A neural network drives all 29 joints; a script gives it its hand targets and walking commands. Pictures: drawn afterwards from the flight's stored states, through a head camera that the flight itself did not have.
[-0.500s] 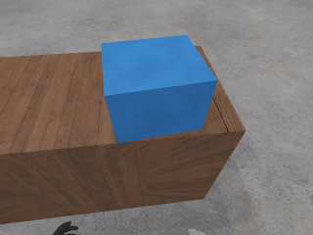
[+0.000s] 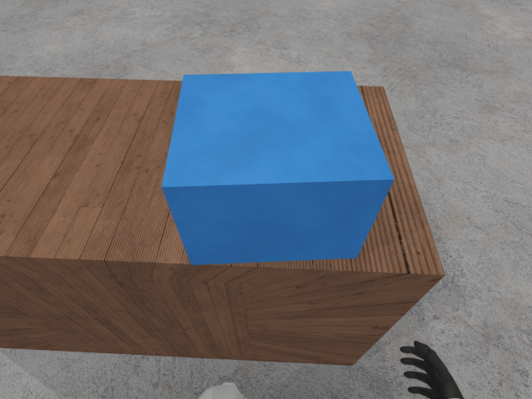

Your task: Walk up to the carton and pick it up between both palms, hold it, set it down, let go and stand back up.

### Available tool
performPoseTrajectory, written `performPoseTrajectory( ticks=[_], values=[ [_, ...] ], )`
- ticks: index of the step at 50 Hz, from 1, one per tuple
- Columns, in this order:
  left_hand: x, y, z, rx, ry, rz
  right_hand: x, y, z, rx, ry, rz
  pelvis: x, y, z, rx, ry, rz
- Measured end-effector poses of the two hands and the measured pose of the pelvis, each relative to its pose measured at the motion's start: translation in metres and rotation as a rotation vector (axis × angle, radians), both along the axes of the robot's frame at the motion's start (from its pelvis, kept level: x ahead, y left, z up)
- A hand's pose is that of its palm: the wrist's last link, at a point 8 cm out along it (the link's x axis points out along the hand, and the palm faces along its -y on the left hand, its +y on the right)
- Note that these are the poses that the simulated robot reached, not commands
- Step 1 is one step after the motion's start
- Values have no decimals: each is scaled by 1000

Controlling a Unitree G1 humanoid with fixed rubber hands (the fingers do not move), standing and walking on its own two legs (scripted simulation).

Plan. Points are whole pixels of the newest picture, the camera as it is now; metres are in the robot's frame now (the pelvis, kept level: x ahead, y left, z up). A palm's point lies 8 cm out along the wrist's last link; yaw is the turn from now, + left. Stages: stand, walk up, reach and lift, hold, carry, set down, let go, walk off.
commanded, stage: walk up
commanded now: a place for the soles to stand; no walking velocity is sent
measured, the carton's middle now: (271, 167) +0.48 +0.04 +0.07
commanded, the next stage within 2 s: stand in 0.82 s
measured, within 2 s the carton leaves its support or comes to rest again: neither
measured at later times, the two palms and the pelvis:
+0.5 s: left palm out of the picture +0.09 +0.27 -0.08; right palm out of the picture +0.13 -0.25 -0.08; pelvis +0.00 +0.01 +0.01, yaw +4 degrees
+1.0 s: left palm out of the picture +0.05 +0.28 -0.09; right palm out of the picture +0.15 -0.22 -0.09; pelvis +0.02 +0.02 +0.01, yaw +6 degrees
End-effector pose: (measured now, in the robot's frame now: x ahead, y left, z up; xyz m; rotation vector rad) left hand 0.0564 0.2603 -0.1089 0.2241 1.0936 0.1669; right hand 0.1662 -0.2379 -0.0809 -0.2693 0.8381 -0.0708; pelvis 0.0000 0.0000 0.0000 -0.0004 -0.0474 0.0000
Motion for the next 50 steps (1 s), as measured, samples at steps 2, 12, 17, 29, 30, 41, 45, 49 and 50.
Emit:
performPoseTrajectory(
  ticks=[2,12,17,29,30,41,45,49,50],
  values=[
    [15,-4,6,-4,-36,-19,3,-1,4,6,-3,-3,2,-1,3,-10,8,7],
    [60,0,33,21,-185,-70,-7,-12,5,1,18,-19,3,-1,9,-12,11,31],
    [60,6,35,25,-198,-63,-22,-14,2,-7,51,-26,1,2,9,-15,8,43],
    [21,17,21,11,-114,-9,-40,-6,0,-21,106,-8,-4,9,10,-24,15,69],
    [17,17,20,10,-106,-4,-40,-4,0,-19,108,-8,-3,9,10,-25,16,73],
    [-6,22,12,-1,-34,49,-32,11,-2,-6,131,5,12,16,12,-22,31,90],
    [-6,23,13,4,-23,58,-24,14,-2,-1,128,5,17,16,13,-20,35,92],
    [-3,23,14,12,-17,60,-16,14,-4,-1,129,14,21,16,12,-19,38,99],
    [-2,23,14,14,-18,61,-14,14,-4,-2,129,16,22,15,12,-18,37,100]
  ],
)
